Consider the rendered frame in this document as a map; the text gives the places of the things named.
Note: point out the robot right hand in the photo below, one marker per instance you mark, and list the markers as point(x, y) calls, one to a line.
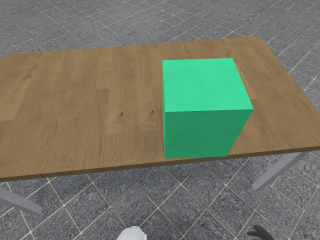
point(260, 232)

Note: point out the carton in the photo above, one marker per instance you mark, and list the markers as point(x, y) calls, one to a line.
point(205, 107)

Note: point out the left robot thigh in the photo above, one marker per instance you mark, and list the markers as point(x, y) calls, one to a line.
point(132, 233)

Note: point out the table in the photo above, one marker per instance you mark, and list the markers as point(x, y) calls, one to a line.
point(82, 111)

